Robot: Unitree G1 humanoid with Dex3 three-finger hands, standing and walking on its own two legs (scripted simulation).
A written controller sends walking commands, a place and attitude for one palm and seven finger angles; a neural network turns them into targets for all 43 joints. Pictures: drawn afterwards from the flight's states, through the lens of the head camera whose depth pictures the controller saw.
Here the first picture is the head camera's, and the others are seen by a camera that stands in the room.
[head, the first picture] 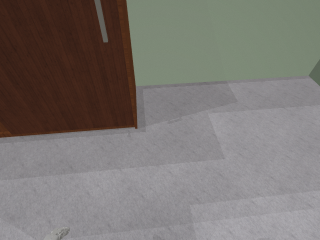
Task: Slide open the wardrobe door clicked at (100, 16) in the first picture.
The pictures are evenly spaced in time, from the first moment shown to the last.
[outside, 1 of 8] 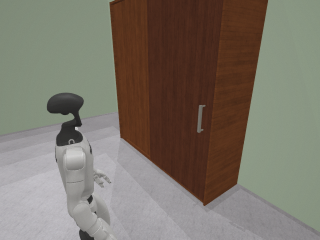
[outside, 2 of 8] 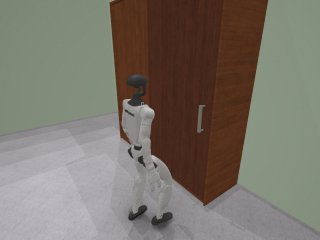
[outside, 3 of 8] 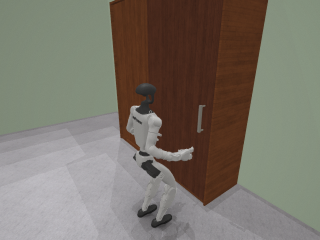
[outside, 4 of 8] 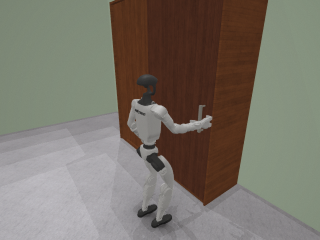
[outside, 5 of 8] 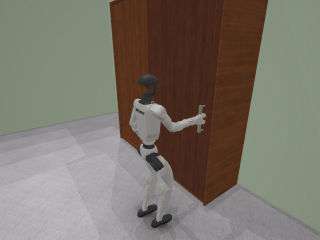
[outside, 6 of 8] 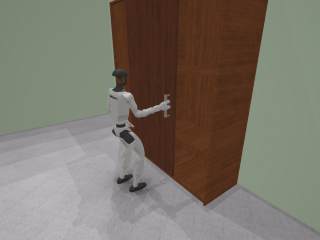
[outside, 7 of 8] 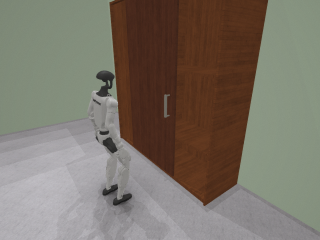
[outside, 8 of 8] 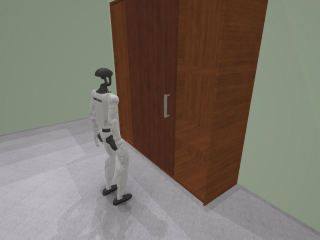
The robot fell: no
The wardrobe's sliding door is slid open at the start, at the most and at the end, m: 0.00 0.47 0.47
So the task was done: yes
